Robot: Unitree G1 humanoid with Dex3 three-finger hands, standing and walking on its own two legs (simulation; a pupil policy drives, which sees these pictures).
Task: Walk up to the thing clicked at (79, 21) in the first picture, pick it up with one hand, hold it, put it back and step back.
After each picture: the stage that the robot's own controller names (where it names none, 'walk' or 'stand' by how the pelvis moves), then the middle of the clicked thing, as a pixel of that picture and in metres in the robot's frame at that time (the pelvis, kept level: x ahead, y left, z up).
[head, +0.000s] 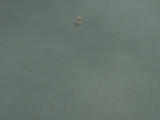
stand; (79, 21) +1.84 +0.03 -0.72
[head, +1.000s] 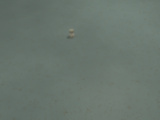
walk; (71, 33) +1.70 +0.22 -0.71
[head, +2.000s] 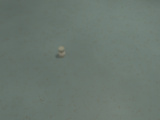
walk; (61, 52) +1.15 +0.27 -0.71
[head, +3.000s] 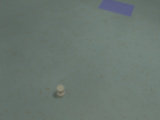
walk; (60, 91) +0.70 +0.17 -0.70
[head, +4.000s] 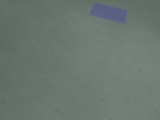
walk; out of the picture +0.41 +0.12 -0.71
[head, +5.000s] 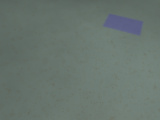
stand; out of the picture +0.32 +0.12 -0.72
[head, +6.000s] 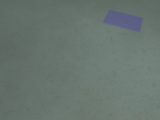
stand; out of the picture +0.32 +0.13 -0.72
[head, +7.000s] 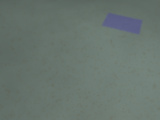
stand; out of the picture +0.32 +0.13 -0.73
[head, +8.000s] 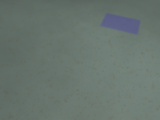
stand; out of the picture +0.31 +0.14 -0.73
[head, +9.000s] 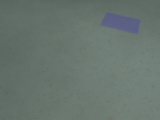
go down; out of the picture +0.30 +0.13 -0.73
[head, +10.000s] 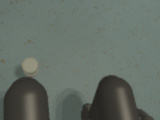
go down; (30, 68) +0.40 +0.16 -0.30
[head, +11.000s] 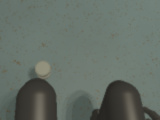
approach; (43, 70) +0.39 +0.16 -0.31
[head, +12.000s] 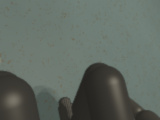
close in; out of the picture +0.38 +0.20 -0.22
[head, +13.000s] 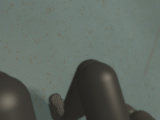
close; out of the picture +0.39 +0.21 -0.22
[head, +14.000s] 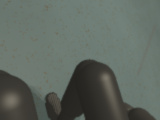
lift; out of the picture +0.38 +0.20 -0.23
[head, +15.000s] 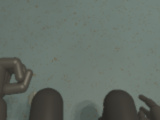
lift; (42, 100) +0.30 +0.20 -0.38
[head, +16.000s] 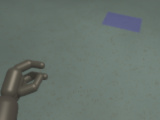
go down; out of the picture +0.18 +0.20 -0.70
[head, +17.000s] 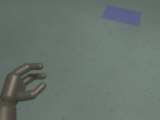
go down; out of the picture +0.12 +0.22 -0.71
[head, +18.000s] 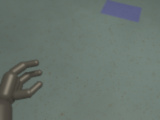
stand; out of the picture +0.08 +0.23 -0.70
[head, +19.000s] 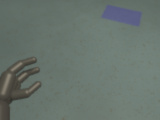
stand; out of the picture +0.03 +0.23 -0.70
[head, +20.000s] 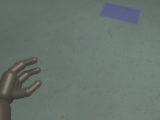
stand; out of the picture +0.00 +0.23 -0.70
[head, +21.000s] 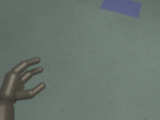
stand; out of the picture -0.03 +0.23 -0.68
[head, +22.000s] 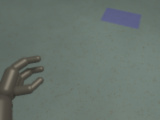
stand; out of the picture -0.06 +0.24 -0.71
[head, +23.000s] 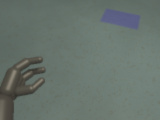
stand; out of the picture -0.07 +0.23 -0.71
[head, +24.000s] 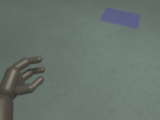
stand; out of the picture -0.09 +0.24 -0.71
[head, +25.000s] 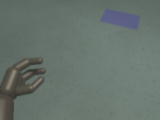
stand; out of the picture -0.09 +0.23 -0.71
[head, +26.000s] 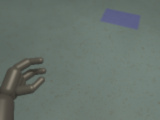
stand; out of the picture -0.09 +0.23 -0.71
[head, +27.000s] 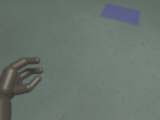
stand; out of the picture -0.08 +0.23 -0.71
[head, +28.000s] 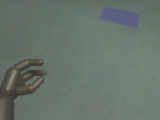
stand; out of the picture -0.07 +0.23 -0.71
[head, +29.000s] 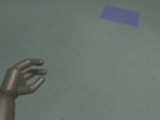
stand; out of the picture -0.06 +0.23 -0.71
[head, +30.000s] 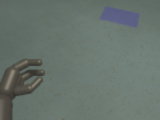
stand; out of the picture -0.05 +0.23 -0.71
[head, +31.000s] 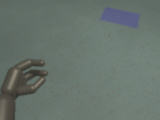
stand; out of the picture -0.05 +0.23 -0.71
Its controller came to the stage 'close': yes
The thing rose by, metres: 0.15
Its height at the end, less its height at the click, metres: -0.02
